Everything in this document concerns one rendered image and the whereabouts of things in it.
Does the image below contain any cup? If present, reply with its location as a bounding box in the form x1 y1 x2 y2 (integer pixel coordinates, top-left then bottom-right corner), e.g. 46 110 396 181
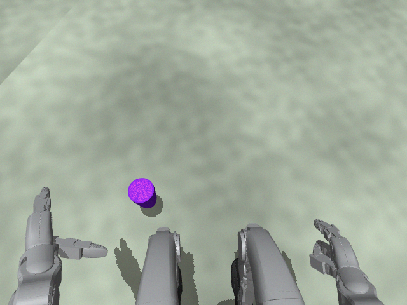
128 178 156 208

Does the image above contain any right robot arm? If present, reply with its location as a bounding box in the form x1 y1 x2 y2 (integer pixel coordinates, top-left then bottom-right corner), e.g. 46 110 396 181
336 267 384 305

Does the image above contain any right robot foot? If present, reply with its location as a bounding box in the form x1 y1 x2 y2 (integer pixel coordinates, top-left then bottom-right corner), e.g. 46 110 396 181
231 258 253 305

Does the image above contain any left robot arm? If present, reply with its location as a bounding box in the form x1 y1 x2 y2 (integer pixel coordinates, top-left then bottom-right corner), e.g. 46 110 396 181
8 244 62 305

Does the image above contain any right robot hand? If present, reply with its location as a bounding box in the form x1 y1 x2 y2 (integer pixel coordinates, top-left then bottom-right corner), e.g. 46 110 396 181
309 219 360 278

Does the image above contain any left robot hand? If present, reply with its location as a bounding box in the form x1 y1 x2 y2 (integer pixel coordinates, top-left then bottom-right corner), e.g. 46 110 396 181
25 187 107 260

